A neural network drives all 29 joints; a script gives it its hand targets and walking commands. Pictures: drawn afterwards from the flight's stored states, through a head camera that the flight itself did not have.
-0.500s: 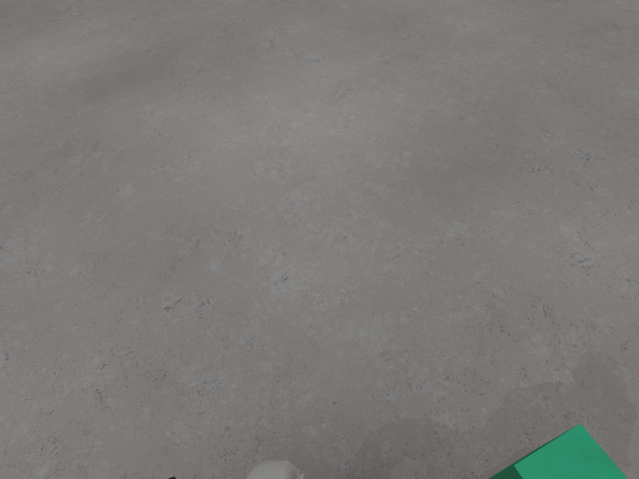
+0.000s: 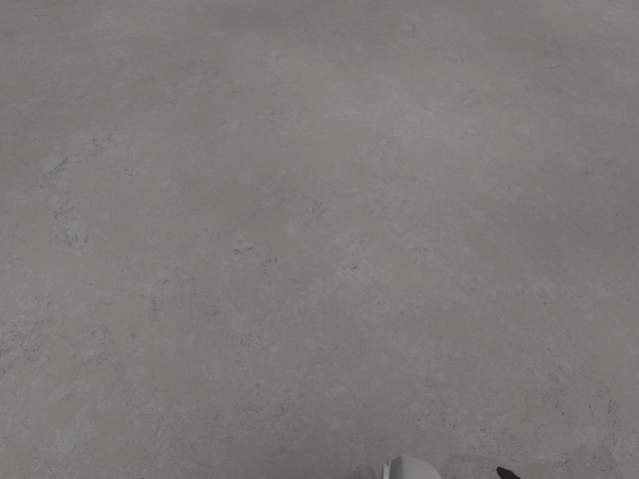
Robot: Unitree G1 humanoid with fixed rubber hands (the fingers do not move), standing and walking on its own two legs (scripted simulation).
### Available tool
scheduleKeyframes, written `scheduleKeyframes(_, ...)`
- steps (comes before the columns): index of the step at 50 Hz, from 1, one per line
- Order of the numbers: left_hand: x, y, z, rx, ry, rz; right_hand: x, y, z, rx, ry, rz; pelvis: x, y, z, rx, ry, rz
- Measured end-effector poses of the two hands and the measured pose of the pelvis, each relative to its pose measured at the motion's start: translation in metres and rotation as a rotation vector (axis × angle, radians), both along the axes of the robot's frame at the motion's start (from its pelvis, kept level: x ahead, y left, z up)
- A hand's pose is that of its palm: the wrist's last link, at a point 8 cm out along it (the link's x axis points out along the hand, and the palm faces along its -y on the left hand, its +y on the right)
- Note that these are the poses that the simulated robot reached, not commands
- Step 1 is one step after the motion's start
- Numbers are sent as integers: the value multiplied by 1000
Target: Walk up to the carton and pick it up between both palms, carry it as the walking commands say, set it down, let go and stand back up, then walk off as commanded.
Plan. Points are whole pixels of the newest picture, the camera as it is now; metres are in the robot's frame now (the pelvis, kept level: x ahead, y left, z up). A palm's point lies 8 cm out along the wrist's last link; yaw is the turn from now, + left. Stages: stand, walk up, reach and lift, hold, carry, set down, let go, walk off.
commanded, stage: walk off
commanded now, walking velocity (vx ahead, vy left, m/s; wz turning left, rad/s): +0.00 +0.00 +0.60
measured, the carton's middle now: out of the picture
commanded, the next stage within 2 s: stand in 1.36 s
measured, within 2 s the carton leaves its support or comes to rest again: neither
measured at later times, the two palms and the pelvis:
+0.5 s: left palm out of the picture +0.02 +0.22 -0.11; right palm (522, 466) +0.17 -0.28 -0.14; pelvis +0.02 -0.04 +0.00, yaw +18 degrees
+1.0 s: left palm out of the picture -0.06 +0.26 -0.13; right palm (449, 416) +0.23 -0.18 -0.13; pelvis +0.02 -0.01 +0.00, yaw +35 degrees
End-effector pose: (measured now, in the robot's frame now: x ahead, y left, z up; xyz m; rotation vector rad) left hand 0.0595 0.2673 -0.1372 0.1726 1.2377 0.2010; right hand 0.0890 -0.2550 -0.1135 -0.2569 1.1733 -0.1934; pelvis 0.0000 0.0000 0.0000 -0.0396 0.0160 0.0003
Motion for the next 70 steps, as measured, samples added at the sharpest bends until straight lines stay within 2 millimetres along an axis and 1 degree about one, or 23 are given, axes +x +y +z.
scheduleKeyframes(3,8,-1,5,9,-24,26,3,1,-3,16,17,23,3,-2,1,7,4,26)
scheduleKeyframes(6,15,-5,8,30,-36,43,3,-3,-9,29,40,39,7,-7,0,12,9,57)
scheduleKeyframes(11,30,-22,15,60,-85,68,1,-19,-27,59,93,60,14,-22,-5,39,10,113)
scheduleKeyframes(14,27,-32,20,88,-105,82,7,-29,-40,73,111,73,19,-32,-10,42,3,159)
scheduleKeyframes(19,1,-40,34,104,-100,153,33,-34,-37,83,125,166,22,-41,-2,81,-15,243)
scheduleKeyframes(22,-18,-42,34,104,-77,201,54,-32,-32,87,114,210,24,-42,1,86,-12,280)
scheduleKeyframes(24,-31,-43,31,94,-60,237,71,-26,-29,94,95,244,24,-42,1,83,-6,301)
scheduleKeyframes(28,-60,-41,17,66,-30,308,104,-3,-22,89,44,329,24,-37,-3,69,-2,362)
scheduleKeyframes(32,-97,-34,-3,26,-3,406,133,32,-20,57,19,431,22,-23,-12,50,-3,425)
scheduleKeyframes(34,-116,-27,-17,9,15,450,146,52,-20,38,-11,482,20,-14,-21,44,-4,450)
scheduleKeyframes(36,-132,-23,-22,-3,53,484,154,67,-16,26,-43,525,18,-9,-22,49,-13,461)
scheduleKeyframes(38,-141,-21,-20,-13,77,509,156,77,-9,25,-68,535,17,-5,-17,41,-16,478)
scheduleKeyframes(41,-142,-15,-12,-14,66,526,153,83,-2,5,-60,545,18,0,-9,28,-17,510)
scheduleKeyframes(44,-136,-9,-2,6,31,548,148,86,-1,1,-30,563,18,2,-3,14,-17,547)
scheduleKeyframes(48,-122,-3,8,38,-17,567,141,83,-8,11,18,590,19,-2,-1,15,-10,586)
scheduleKeyframes(52,-106,-5,15,72,-58,577,136,71,-19,28,69,594,24,-11,-3,35,-1,623)
scheduleKeyframes(55,-95,-11,22,108,-87,585,136,56,-30,39,108,597,31,-20,-5,51,2,657)
scheduleKeyframes(57,-89,-17,27,138,-116,593,139,46,-39,44,135,599,38,-27,-9,65,10,683)
scheduleKeyframes(59,-89,-26,30,161,-132,601,146,39,-46,40,154,613,41,-35,-11,69,6,713)
scheduleKeyframes(61,-96,-39,36,163,-124,625,154,38,-45,33,165,647,43,-41,-7,82,4,757)
scheduleKeyframes(64,-111,-62,41,153,-102,681,167,39,-40,43,169,701,45,-47,0,99,4,794)
scheduleKeyframes(67,-128,-83,40,132,-72,735,179,44,-36,51,171,738,47,-52,3,114,9,830)
scheduleKeyframes(70,-147,-102,37,111,-46,788,190,56,-33,56,158,777,46,-53,4,115,10,871)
